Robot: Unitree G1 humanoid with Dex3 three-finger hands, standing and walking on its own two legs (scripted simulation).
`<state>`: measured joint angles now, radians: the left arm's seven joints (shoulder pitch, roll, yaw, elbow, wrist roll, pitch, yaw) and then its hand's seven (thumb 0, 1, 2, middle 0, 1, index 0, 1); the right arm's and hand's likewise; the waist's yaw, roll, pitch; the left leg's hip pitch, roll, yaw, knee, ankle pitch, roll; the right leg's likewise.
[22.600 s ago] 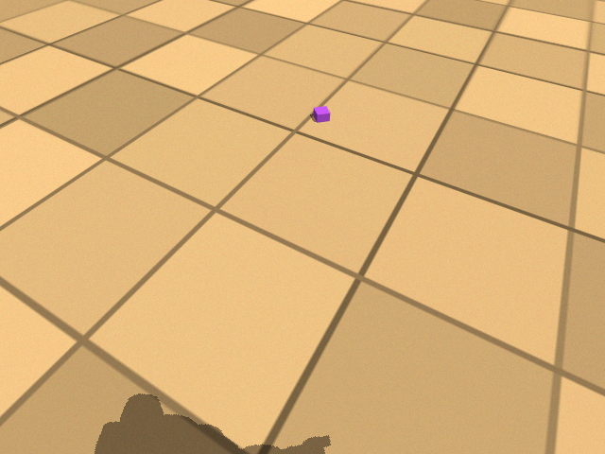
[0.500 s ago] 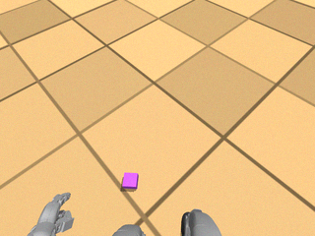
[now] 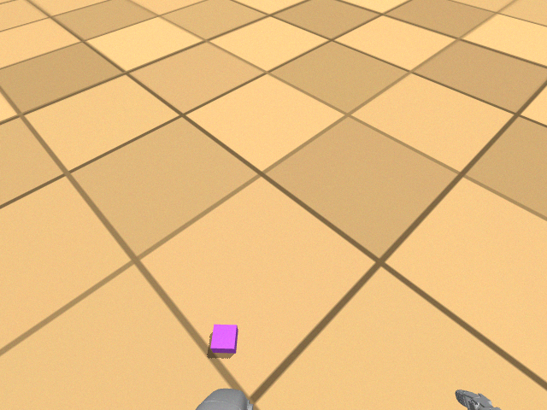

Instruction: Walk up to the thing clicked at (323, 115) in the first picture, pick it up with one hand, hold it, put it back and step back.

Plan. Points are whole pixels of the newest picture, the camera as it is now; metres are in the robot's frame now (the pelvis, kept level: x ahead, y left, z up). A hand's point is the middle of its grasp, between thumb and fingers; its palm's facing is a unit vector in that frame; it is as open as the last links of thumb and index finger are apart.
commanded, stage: walk up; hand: left
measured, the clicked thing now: (224, 338) +0.42 +0.22 -0.74
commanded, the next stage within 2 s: none
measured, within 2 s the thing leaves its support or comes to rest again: neither
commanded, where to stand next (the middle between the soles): +0.04 -0.02 m, yaw -1 degrees
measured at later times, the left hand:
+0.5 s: hand out of the picture +0.06 +0.29 -0.17, palm faces -0.10 -0.92 -0.37, open 7.4 cm
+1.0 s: hand out of the picture +0.06 +0.26 -0.15, palm faces -0.07 -0.94 -0.33, open 7.4 cm
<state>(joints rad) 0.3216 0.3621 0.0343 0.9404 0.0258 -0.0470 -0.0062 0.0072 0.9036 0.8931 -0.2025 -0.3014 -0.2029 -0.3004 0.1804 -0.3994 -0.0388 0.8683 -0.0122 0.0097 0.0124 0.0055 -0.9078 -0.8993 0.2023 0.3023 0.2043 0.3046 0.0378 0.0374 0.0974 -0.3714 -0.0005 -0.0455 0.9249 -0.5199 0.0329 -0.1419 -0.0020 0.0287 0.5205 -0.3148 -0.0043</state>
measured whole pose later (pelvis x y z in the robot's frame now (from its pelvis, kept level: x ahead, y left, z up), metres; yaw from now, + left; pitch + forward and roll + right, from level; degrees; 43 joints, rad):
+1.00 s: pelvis -0.06 +0.02 +0.00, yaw -3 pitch -3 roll +0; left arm 0.13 0.37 0.02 0.95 0.01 0.00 0.00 0.01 0.91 0.89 -0.20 -0.30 -0.20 -0.30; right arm 0.19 -0.32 0.00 0.96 -0.01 -0.03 0.00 0.01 -0.90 -0.90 0.21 0.30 0.21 0.31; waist -0.01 -0.03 0.09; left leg -0.18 -0.04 0.00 0.57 -0.33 0.04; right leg -0.24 -0.03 0.01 0.56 -0.28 -0.01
